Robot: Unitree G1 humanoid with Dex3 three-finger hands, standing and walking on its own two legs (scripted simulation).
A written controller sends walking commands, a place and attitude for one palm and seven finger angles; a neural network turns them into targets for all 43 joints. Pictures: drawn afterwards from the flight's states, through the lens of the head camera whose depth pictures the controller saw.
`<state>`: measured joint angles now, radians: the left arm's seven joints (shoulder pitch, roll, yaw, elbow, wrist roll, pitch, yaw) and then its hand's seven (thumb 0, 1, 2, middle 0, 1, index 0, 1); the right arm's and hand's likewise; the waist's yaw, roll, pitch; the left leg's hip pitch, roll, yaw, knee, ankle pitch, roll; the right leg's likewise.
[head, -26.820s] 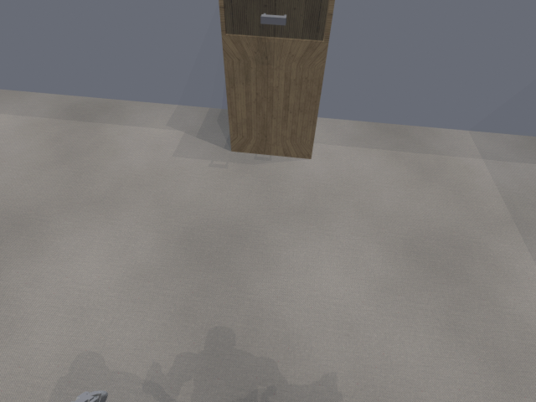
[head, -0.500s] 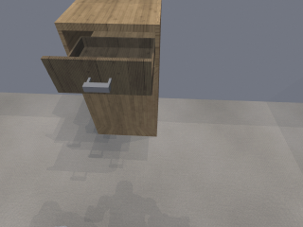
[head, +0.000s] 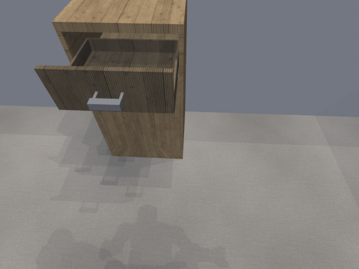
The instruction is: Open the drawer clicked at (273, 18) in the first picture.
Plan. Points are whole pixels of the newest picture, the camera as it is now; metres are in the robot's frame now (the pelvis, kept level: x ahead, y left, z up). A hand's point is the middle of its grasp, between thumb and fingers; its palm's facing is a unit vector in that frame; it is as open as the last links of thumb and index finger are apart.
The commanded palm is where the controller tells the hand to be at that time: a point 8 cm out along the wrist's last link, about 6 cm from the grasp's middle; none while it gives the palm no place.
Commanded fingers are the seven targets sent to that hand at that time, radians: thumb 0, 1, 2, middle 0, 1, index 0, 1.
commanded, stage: look to check the result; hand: left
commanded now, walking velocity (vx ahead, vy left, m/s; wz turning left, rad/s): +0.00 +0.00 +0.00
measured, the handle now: (107, 99) +0.61 +0.27 -0.01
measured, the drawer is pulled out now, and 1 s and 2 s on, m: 0.23 0.23 0.23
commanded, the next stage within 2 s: stand and wait in 0.10 s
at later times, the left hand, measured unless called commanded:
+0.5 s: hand out of the picture +0.10 +0.24 -0.16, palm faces -0.05 -0.94 -0.34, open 7.4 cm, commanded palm none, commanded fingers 0.00 0.90 0.90 -0.20 -0.30 -0.20 -0.30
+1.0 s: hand out of the picture +0.09 +0.25 -0.16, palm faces -0.06 -0.94 -0.34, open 7.4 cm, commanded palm none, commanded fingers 0.00 0.90 0.90 -0.20 -0.30 -0.20 -0.30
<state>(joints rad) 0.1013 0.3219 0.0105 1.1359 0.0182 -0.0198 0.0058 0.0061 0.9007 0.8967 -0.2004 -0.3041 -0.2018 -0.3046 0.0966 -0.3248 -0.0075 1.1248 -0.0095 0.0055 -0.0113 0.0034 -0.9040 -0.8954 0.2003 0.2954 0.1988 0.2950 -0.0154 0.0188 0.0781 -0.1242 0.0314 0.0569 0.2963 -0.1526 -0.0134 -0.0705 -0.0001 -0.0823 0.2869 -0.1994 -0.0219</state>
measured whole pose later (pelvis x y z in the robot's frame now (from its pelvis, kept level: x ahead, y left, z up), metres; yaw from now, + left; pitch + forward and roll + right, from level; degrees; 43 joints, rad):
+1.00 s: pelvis +0.01 +0.00 +0.00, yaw -1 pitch -1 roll +0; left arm 0.10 0.33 0.01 1.12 0.02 -0.02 0.01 0.01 0.90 0.90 -0.20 -0.30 -0.20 -0.30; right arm 0.11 -0.32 -0.01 1.13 -0.01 0.00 -0.01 0.00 -0.90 -0.90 0.20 0.30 0.20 0.30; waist -0.02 0.00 0.07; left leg -0.09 0.03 0.07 0.29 -0.17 -0.01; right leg -0.04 0.00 -0.06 0.27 -0.20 -0.01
